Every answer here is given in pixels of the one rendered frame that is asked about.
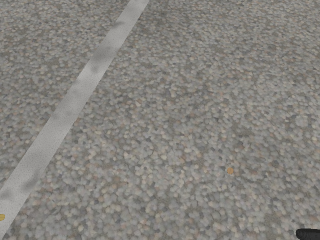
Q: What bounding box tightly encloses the right robot hand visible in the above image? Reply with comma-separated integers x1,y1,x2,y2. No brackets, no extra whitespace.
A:
296,228,320,240

